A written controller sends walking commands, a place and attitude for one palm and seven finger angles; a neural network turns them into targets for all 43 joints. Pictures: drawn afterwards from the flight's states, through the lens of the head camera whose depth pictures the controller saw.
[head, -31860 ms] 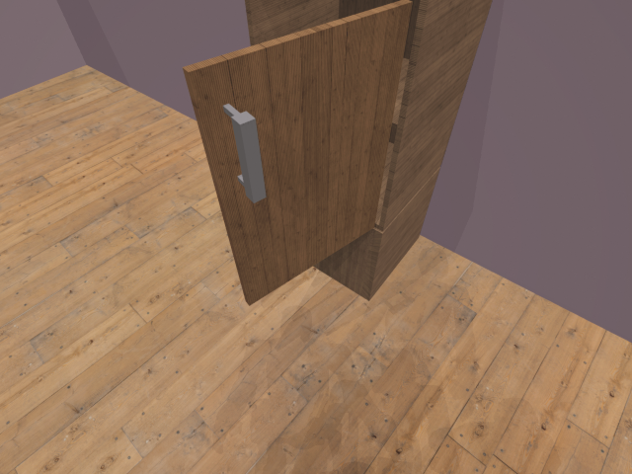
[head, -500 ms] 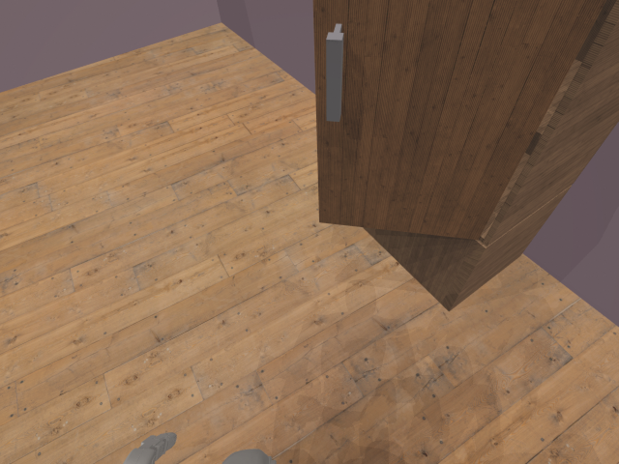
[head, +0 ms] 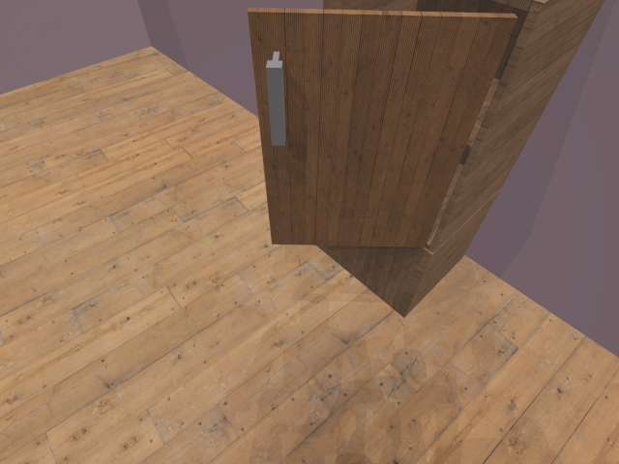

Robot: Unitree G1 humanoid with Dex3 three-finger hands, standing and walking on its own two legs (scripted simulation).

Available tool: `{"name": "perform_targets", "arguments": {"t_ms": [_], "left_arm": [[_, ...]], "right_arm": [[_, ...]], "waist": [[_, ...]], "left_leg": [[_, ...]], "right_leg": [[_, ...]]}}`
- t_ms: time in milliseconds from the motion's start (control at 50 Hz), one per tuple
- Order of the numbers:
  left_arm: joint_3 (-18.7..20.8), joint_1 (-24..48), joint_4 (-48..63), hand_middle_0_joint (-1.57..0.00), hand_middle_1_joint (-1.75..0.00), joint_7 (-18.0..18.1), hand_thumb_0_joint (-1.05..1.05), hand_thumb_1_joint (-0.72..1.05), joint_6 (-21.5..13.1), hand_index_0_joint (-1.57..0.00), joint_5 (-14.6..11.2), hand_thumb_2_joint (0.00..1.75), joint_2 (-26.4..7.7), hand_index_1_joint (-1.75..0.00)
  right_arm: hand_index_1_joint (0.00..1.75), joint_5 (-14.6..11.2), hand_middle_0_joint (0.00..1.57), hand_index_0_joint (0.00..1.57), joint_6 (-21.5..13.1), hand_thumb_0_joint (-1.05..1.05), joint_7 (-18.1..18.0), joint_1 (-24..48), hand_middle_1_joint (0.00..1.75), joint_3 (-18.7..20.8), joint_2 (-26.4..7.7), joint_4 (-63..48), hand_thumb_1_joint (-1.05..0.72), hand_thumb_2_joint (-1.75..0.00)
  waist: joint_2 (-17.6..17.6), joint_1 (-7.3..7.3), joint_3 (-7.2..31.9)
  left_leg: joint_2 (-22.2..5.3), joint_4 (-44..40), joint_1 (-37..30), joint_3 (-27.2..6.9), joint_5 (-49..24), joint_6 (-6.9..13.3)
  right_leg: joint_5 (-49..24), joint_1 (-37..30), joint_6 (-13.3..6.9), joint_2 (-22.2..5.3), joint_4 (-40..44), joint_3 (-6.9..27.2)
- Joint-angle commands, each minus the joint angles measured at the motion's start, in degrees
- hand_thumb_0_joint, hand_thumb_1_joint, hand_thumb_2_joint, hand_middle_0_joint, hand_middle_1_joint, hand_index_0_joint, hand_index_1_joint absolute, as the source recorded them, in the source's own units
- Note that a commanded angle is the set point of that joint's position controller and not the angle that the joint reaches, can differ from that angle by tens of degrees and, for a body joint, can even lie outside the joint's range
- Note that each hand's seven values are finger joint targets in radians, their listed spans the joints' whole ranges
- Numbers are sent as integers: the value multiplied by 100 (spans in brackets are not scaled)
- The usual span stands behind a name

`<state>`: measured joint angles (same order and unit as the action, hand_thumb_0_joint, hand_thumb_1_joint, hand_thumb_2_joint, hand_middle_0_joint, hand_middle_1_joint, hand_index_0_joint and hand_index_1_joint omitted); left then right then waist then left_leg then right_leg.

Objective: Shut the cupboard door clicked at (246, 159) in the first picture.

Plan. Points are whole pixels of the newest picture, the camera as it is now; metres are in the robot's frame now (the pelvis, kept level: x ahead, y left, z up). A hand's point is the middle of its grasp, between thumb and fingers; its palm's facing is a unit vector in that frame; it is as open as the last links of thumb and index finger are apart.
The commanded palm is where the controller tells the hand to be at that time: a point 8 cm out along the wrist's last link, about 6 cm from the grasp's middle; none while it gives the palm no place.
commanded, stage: take the last steps up to it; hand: left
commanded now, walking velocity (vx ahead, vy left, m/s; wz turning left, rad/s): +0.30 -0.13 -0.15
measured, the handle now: (277, 99) +0.68 +0.09 +0.11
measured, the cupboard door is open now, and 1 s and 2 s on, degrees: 45 45 45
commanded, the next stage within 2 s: come to a stop and stand still in 0.50 s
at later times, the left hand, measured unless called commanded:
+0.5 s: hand out of the picture +0.16 +0.15 -0.19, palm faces -0.05 -0.99 -0.12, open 7.4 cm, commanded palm none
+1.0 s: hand (254, 349) +0.34 +0.11 -0.18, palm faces +0.00 -0.98 -0.19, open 7.3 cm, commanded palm none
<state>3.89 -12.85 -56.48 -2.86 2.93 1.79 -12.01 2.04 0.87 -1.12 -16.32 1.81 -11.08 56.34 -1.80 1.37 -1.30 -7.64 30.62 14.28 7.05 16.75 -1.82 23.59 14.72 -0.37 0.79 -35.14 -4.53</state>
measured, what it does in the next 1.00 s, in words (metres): walks ahead: right foot, then left foot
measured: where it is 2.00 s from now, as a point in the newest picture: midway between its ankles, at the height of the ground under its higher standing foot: outside the picture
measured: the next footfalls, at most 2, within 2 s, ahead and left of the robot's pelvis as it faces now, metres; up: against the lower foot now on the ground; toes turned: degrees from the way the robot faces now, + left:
right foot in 0.02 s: +0.02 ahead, -0.11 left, +0.00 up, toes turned -4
left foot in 0.36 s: +0.23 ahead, +0.09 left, +0.00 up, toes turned +6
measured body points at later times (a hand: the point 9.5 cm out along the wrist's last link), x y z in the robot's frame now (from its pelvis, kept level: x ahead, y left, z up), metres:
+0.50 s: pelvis +0.15 -0.02 -0.01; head +0.18 +0.00 +0.44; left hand +0.16 +0.20 -0.18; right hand +0.18 -0.26 -0.15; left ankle +0.19 +0.08 -0.74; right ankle +0.06 -0.13 -0.66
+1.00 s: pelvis +0.24 -0.06 +0.00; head +0.28 -0.05 +0.44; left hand +0.34 +0.17 -0.16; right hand +0.28 -0.32 -0.15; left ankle +0.24 +0.04 -0.72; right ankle +0.26 -0.21 -0.74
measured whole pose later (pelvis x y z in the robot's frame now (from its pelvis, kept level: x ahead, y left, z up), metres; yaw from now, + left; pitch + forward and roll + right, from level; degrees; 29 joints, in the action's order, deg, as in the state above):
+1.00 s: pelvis +0.24 -0.06 +0.00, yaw -1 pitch +0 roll +0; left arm 2.7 -5.9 -57.2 2.0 0.8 2.0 -9.4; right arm 0.1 3.2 -1.2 -10.4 3.6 -12.5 57.2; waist 1.6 0.2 -5.5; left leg 0.7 42.7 20.0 2.9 24.7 -2.7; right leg 12.7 17.1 2.1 -5.1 -30.0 -3.5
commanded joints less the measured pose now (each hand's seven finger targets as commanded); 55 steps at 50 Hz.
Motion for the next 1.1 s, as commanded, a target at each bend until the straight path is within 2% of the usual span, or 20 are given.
{"name": "perform_targets", "arguments": {"t_ms": [0, 20, 60, 140, 240, 300, 320, 340, 360, 420, 500, 640, 680, 700, 760, 800, 900, 980, 1020, 1080], "left_arm": [[263, -959, 22, -20, -30, 114, 0, 90, -273, -20, 46, 90, -1104, -30], [291, -1248, -51, -20, -30, 174, 0, 90, -250, -20, -6, 90, -1284, -30], [203, -894, -67, -20, -30, 270, 0, 90, -356, -20, -21, 90, -931, -30], [58, -426, -43, -20, -30, 294, 0, 90, -537, -20, -36, 90, -589, -30], [25, -680, -354, -20, -30, 314, 0, 90, -564, -20, -23, 90, -666, -30], [32, -538, -433, -20, -30, 300, 0, 90, -532, -20, -106, 90, -652, -30], [8, -598, -407, -20, -30, 298, 0, 90, -520, -20, -112, 90, -511, -30], [-22, -898, -306, -20, -30, 275, 0, 90, -494, -20, -150, 90, -240, -30], [-72, -695, -107, -20, -30, 254, 0, 90, -517, -20, -117, 90, -263, -30], [-4, -18, 30, -20, -30, 173, 0, 90, -390, -20, -6, 90, -313, -30], [-11, -297, -68, -20, -30, 111, 0, 90, -263, -20, -33, 90, 38, -30], [-46, -431, -166, -20, -30, 224, 0, 90, -360, -20, -38, 90, -96, -30], [-5, -645, -290, -20, -30, 354, 0, 90, -499, -20, -37, 90, -796, -30], [-28, -517, -261, -20, -30, 360, 0, 90, -475, -20, -51, 90, -1022, -30], [8, -138, -247, -20, -30, 496, 0, 90, -443, -20, -62, 90, -906, -30], [81, -272, -244, -20, -30, 567, 0, 90, -371, -20, -33, 90, -972, -30], [184, 201, 36, -20, -30, 596, 0, 90, -242, -20, 16, 90, -972, -30], [127, 441, 197, -20, -30, 552, 0, 90, -154, -20, -58, 90, -768, -30], [2, 124, 319, -20, -30, 547, 0, 90, -32, -20, -80, 90, -268, -30], [66, 153, 190, -20, -30, 497, 0, 90, 59, -20, -55, 90, -459, -30]], "right_arm": [[30, -99, 20, 20, -151, 0, -14, 236, 30, 226, -649, -434, -90, -90], [30, -55, 20, 20, -144, 0, 38, 953, 30, 173, -634, -733, -90, -90], [30, -55, 20, 20, -149, 0, 20, 949, 30, 249, -764, -597, -90, -90], [30, -17, 20, 20, -150, 0, 127, 458, 30, 209, -489, -331, -90, -90], [30, -56, 20, 20, -248, 0, 133, 601, 30, 131, -316, -393, -90, -90], [30, -39, 20, 20, -329, 0, 38, -115, 30, 142, -452, -85, -90, -90], [30, -4, 20, 20, -380, 0, -1, -787, 30, 213, -710, 131, -90, -90], [30, 100, 20, 20, -416, 0, -77, -1438, 30, 343, -1328, 272, -90, -90], [30, 75, 20, 20, -344, 0, -118, -1816, 30, 364, -1595, 334, -90, -90], [30, 9, 20, 20, -327, 0, -130, -621, 30, 232, -1021, 11, -90, -90], [30, 20, 20, 20, -377, 0, -101, -243, 30, 198, -859, -17, -90, -90], [30, -58, 20, 20, -180, 0, -22, -68, 30, 187, -608, 125, -90, -90], [30, -156, 20, 20, -164, 0, 35, -410, 30, 92, -149, 166, -90, -90], [30, -184, 20, 20, -84, 0, 38, -659, 30, 105, -127, 210, -90, -90], [30, -197, 20, 20, 71, 0, -65, -672, 30, 161, -334, 305, -90, -90], [30, -216, 20, 20, 76, 0, -71, -361, 30, 193, -427, 204, -90, -90], [30, -176, 20, 20, 182, 0, -14, 40, 30, 217, -309, -72, -90, -90], [30, -129, 20, 20, 113, 0, 38, -417, 30, 230, -453, -15, -90, -90], [30, -27, 20, 20, 37, 0, 13, -160, 30, 342, -1210, -307, -90, -90], [30, -6, 20, 20, -32, 0, -162, 465, 30, 200, -990, -456, -90, -90]], "waist": [[1607, -544, -36], [1500, -833, -374], [1425, -502, -744], [682, -37, -448], [747, -97, -206], [567, 284, 42], [105, 497, 454], [-1119, 620, 940], [-1378, 687, 950], [-774, 259, -444], [-601, -80, -73], [-189, -343, -32], [1118, -267, 371], [976, -120, 449], [1973, -109, 572], [1673, -326, 749], [1187, -233, 612], [734, 85, 563], [-1477, 18, 417], [-988, -131, -20]], "left_leg": [[286, 1133, 2228, 274, 1799, 64], [452, 2268, 2768, -9, 1990, 53], [193, 3170, 3085, -575, 1293, 75], [139, 2773, 2263, -371, 325, -32], [299, 1130, 1665, -45, 198, 32], [613, 74, 184, 232, -608, 136], [307, -230, -1079, -286, -1205, 273], [-1187, -502, -2393, -2270, -1660, 955], [-2166, -1191, -2397, -3477, -1715, 1531], [-1777, -2023, -119, -2854, 741, 1262], [-1078, -1922, 113, -1104, -283, 951], [-351, -698, 392, -269, -831, 490], [385, 155, 821, 78, 609, 2], [499, 513, 329, -16, 1283, -8], [461, 1112, 580, -289, 1396, -60], [643, 1832, 1043, -465, 1609, -71], [721, 1915, 858, -682, 1210, -110], [500, -544, -623, -567, -959, -40], [-1401, -1307, -152, -2364, -3256, 934], [-987, -1334, 354, -1951, -2536, 1107]], "right_leg": [[1094, -1939, -794, -1452, 2470, 2317], [1268, -1637, -1282, -2064, 2870, 3081], [849, -1242, -1511, -1921, 2798, 2961], [-1221, -897, -1260, -1358, 2460, 1345], [-2878, -1347, -1172, -1271, 1977, 1088], [-3847, -1062, -878, -910, 935, 727], [-3407, -367, -660, -662, -153, 593], [-1302, 1050, -330, -50, -1618, 172], [1139, 1652, -301, 257, -3005, 275], [149, 1981, -202, -491, -3643, 732], [-379, 1158, -9, -558, -1882, 359], [-1846, -518, 196, -205, 866, -90], [-3942, -1241, -274, -1593, 1375, 1525], [-4235, -813, -583, -2039, 1470, 1487], [-6987, -1252, -888, -2007, 936, 1491], [-7688, -1759, -1114, -2195, 783, 1535], [-5946, -973, -1095, -2114, 1013, 1189], [-3078, 150, -439, -1459, 461, 772], [1068, 667, 193, -214, -1271, 212], [495, 911, 161, -118, -2657, 1028]]}}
